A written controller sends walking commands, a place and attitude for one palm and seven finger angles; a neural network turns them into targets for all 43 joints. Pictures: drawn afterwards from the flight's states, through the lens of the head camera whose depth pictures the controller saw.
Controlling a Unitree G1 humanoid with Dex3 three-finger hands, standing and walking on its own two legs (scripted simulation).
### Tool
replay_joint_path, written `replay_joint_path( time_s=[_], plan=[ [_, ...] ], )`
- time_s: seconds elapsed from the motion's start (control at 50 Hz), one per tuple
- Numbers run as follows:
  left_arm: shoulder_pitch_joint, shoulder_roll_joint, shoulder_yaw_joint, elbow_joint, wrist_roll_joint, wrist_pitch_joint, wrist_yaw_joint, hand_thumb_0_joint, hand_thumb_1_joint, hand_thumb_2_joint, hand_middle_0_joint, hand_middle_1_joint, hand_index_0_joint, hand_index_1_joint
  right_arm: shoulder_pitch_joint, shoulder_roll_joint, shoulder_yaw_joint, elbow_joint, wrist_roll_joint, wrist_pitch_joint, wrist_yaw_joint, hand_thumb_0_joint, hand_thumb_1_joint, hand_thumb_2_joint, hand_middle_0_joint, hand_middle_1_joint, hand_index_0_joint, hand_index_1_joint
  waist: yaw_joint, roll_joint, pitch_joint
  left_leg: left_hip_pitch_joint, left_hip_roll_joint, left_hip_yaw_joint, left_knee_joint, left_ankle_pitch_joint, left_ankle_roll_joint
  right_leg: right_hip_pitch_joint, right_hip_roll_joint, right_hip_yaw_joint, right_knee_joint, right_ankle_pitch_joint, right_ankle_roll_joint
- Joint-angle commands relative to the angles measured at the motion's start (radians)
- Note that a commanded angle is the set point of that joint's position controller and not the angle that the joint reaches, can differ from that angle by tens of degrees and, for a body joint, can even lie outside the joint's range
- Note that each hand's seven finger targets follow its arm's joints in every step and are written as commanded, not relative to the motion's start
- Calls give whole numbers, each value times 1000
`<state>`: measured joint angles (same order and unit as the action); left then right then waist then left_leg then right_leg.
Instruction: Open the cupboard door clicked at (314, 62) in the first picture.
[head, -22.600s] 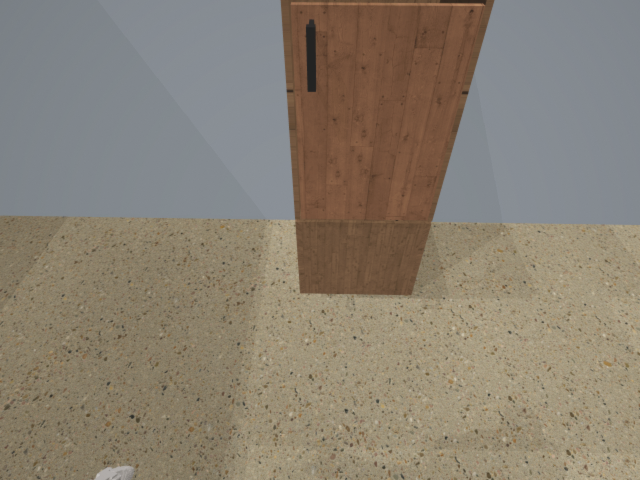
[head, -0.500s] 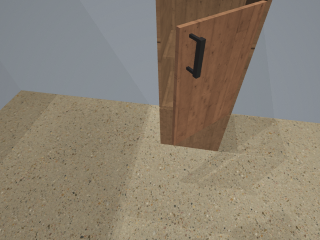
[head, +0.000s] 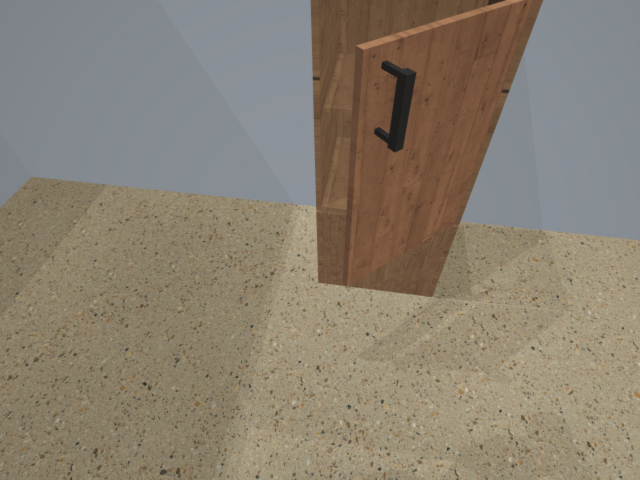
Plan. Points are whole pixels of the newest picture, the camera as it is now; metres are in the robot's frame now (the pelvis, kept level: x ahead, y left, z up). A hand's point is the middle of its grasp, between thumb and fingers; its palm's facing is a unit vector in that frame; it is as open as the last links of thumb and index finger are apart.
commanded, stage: look to check the result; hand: left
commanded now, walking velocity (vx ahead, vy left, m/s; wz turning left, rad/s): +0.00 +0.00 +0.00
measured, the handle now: (392, 107) +0.63 -0.08 +0.15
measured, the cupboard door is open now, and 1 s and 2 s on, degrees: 43 43 43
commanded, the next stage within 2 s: walk to a spot facing it in 0.42 s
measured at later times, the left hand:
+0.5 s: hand out of the picture +0.02 +0.17 -0.17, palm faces +0.05 -0.98 -0.20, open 7.3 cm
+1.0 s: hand out of the picture +0.10 +0.17 -0.17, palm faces -0.10 -0.96 -0.27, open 7.4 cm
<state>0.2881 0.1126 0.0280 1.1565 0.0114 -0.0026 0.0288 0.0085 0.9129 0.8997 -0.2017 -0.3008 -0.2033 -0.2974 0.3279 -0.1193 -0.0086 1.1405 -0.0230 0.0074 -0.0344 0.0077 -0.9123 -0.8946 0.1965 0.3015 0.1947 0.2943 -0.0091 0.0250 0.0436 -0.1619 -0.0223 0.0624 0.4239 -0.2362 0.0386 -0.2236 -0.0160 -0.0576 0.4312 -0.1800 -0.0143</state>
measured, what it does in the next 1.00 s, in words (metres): stands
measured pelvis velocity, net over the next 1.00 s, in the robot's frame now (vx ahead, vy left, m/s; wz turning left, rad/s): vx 0.01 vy -0.03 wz -0.19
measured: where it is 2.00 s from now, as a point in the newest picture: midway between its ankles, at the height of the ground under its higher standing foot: outside the picture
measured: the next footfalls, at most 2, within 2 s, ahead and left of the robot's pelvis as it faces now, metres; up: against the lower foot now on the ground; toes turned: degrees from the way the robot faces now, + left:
left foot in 1.58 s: +0.17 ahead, +0.06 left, +0.00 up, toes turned -33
right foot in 1.96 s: +0.03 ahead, -0.16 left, +0.00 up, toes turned -51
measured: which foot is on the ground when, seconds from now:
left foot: down 0.00-1.00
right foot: down 0.00-1.00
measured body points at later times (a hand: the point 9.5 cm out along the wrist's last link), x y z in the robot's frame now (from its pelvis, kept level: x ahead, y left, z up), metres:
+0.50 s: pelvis +0.01 -0.01 +0.00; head +0.03 -0.02 +0.45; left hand +0.02 +0.22 -0.15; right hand +0.01 -0.22 -0.17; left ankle +0.00 +0.09 -0.74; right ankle +0.03 -0.11 -0.74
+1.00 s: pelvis +0.01 -0.03 -0.01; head +0.05 -0.06 +0.43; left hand +0.10 +0.22 -0.15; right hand +0.01 -0.27 -0.18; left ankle +0.00 +0.09 -0.74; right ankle -0.01 -0.11 -0.72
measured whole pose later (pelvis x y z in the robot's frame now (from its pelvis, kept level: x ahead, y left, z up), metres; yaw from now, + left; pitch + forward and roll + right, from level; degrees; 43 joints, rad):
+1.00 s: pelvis +0.01 -0.03 -0.01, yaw -11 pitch -1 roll +1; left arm 0.20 0.18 0.10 1.00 0.02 0.06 -0.01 0.01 0.91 0.90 -0.20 -0.30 -0.20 -0.30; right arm 0.21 -0.21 -0.06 1.01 -0.04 0.03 -0.04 0.01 -0.91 -0.89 0.20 0.30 0.20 0.29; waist 0.01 0.05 0.11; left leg -0.18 0.08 0.22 0.57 -0.36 -0.01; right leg -0.37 0.00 -0.04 0.83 -0.44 0.00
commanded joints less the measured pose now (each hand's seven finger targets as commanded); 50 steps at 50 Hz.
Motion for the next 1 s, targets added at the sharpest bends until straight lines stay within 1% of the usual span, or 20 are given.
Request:
replay_joint_path(
  time_s=[0.0, 0.14, 0.28, 0.52, 0.54, 0.56, 0.62, 0.68, 0.74, 0.78, 0.8, 0.82, 0.84, 0.86, 0.88, 0.9, 0.92, 0.94, 0.96, 0.98],
  plan=[
    [52, 97, 12, -27, -1, -15, 11, 0, 900, 900, -200, -300, -200, -300, 67, -85, -9, -20, 4, -15, -4, 0, -900, -900, 200, 300, 200, 300, -2, -14, 43, -82, 122, -123, -126, -1, 2, 20, -84, 95, -74, -4, -25],
    [50, 100, 11, -27, 0, -16, 12, 0, 900, 900, -200, -300, -200, -300, 48, -91, -9, -20, 3, -15, -3, 0, -900, -900, 200, 300, 200, 300, -3, -12, 58, -73, 121, -123, -131, 2, 2, 6, -85, 100, -80, -1, -24],
    [40, 117, 14, -34, -1, -22, 11, 0, 900, 900, -200, -300, -200, -300, 28, -108, -10, -24, 6, -21, -4, 0, -900, -900, 200, 300, 200, 300, -1, -23, 27, -44, 124, -118, -120, 72, 1, 31, -87, 98, -78, 49, -24],
    [6, 146, 14, -36, -2, -26, 8, 0, 900, 900, -200, -300, -200, -300, -12, -131, -10, -15, 5, -21, -2, 0, -900, -900, 200, 300, 200, 300, -1, -26, 26, -24, 123, -111, -123, 109, -5, 56, -98, 102, -94, 82, -28],
    [10, 126, 13, -36, -2, -21, 9, 0, 900, 900, -200, -300, -200, -300, -5, -112, -7, -14, 4, -18, -4, 0, -900, -900, 200, 300, 200, 300, -2, -18, 22, -13, 126, -100, -111, 119, -9, 45, -97, 110, -86, 103, -27],
    [13, 127, 16, -39, -2, -14, 8, 0, 900, 900, -200, -300, -200, -300, -4, -109, -9, -15, 4, -12, -7, 0, -900, -900, 200, 300, 200, 300, -3, -21, 27, -4, 128, -87, -93, 103, -11, 24, -98, 118, -80, 105, -27],
    [-10, 156, 37, -62, 2, 0, 3, 0, 900, 900, -200, -300, -200, -300, -10, -126, -25, -35, 5, 2, -12, 0, -900, -900, 200, 300, 200, 300, -8, -42, 16, -8, 132, -53, -37, 59, -16, -8, -107, 157, -57, 136, -41],
    [-31, 179, 57, -95, 6, 12, -3, 0, 900, 900, -200, -300, -200, -300, -30, -145, -42, -73, 5, 12, -13, 0, -900, -900, 200, 300, 200, 300, -9, -54, 11, -9, 141, -33, -2, 8, -16, -58, -106, 187, -38, 118, -51],
    [-53, 182, 69, -128, 8, 22, -10, 0, 900, 900, -200, -300, -200, -300, -44, -162, -55, -105, 2, 14, -15, 0, -900, -900, 200, 300, 200, 300, -11, -29, 10, -5, 173, -46, -7, -26, -5, -110, -78, 199, 10, 102, -50],
    [-60, 172, 72, -153, 10, 25, -15, 0, 900, 900, -200, -300, -200, -300, -54, -188, -65, -128, 1, 12, -17, 0, -900, -900, 200, 300, 200, 300, -7, 27, 2, 18, 228, -86, -37, -21, 17, -154, -35, 170, 85, 100, -35],
    [-68, 169, 74, -166, 12, 29, -19, 0, 900, 900, -200, -300, -200, -300, -56, -205, -71, -137, -1, 11, -18, 0, -900, -900, 200, 300, 200, 300, -8, 69, 6, 15, 272, -121, -71, -31, 37, -177, -9, 140, 153, 67, -24],
    [-70, 158, 76, -177, 12, 34, -24, 0, 900, 900, -200, -300, -200, -300, -62, -225, -78, -146, -5, 9, -19, 0, -900, -900, 200, 300, 200, 300, -3, 123, 3, 4, 336, -160, -110, -6, 71, -184, 18, 101, 263, -24, -12],
    [-74, 152, 79, -186, 14, 38, -27, 0, 900, 900, -200, -300, -200, -300, -71, -236, -83, -155, -8, 5, -20, 0, -900, -900, 200, 300, 200, 300, 0, 158, 0, 7, 397, -181, -138, 68, 113, -207, 25, 65, 403, -184, 2],
    [-87, 148, 82, -203, 15, 43, -29, 0, 900, 900, -200, -300, -200, -300, -72, -240, -83, -164, -13, 3, -20, 0, -900, -900, 200, 300, 200, 300, -6, 169, 15, 16, 428, -184, -149, 146, 145, -249, 16, 56, 504, -292, 12],
    [-96, 147, 85, -213, 13, 43, -30, 0, 900, 900, -200, -300, -200, -300, -75, -233, -80, -174, -13, 1, -19, 0, -900, -900, 200, 300, 200, 300, -2, 159, 11, 15, 443, -181, -141, 193, 163, -256, -5, 71, 550, -319, 14],
    [-101, 145, 86, -223, 12, 43, -34, 0, 900, 900, -200, -300, -200, -300, -96, -234, -81, -187, -17, -2, -18, 0, -900, -900, 200, 300, 200, 300, 6, 133, 24, 5, 438, -138, -115, 253, 155, -252, -19, 73, 530, -327, 15],
    [-97, 136, 83, -228, 11, 40, -37, 0, 900, 900, -200, -300, -200, -300, -116, -239, -81, -193, -20, -2, -17, 0, -900, -900, 200, 300, 200, 300, 15, 109, 25, 5, 421, -88, -77, 310, 132, -216, -29, 59, 465, -321, 14],
    [-79, 129, 80, -227, 10, 36, -40, 0, 900, 900, -200, -300, -200, -300, -126, -249, -83, -200, -22, 0, -16, 0, -900, -900, 200, 300, 200, 300, 23, 96, 24, 12, 396, -38, -32, 350, 103, -175, -21, 28, 390, -300, 16],
    [-46, 131, 81, -220, 10, 33, -41, 0, 900, 900, -200, -300, -200, -300, -131, -257, -85, -204, -20, 3, -14, 0, -900, -900, 200, 300, 200, 300, 34, 80, 7, 13, 371, 5, 26, 356, 74, -120, -10, 4, 307, -233, 16],
    [4, 147, 86, -208, 11, 26, -41, 0, 900, 900, -200, -300, -200, -300, -140, -260, -88, -210, -13, 6, -11, 0, -900, -900, 200, 300, 200, 300, 58, 12, -17, -15, 335, 38, 127, 324, 37, -33, 1, 0, 175, -111, 11]
  ],
)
